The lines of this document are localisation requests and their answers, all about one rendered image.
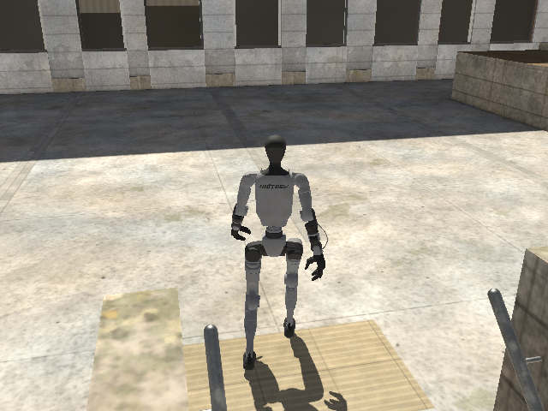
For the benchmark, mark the robot left hand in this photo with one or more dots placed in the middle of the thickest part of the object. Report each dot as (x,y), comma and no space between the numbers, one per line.
(239,237)

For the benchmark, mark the robot left forearm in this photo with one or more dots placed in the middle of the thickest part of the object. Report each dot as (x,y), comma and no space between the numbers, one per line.
(236,220)

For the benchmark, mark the robot right upper arm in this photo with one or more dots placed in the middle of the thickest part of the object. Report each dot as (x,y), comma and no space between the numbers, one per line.
(301,181)

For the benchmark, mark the robot right hand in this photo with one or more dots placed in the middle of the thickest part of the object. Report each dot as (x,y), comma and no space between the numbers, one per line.
(321,265)

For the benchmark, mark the robot right thigh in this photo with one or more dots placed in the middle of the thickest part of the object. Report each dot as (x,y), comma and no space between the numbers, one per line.
(294,251)

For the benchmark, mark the robot right forearm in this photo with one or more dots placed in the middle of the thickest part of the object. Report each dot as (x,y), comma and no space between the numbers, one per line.
(313,235)

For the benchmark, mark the robot left upper arm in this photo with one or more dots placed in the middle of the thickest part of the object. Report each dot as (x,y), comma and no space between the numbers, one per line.
(248,179)

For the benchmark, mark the right robot foot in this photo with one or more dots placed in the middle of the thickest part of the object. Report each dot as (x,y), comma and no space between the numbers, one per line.
(289,330)

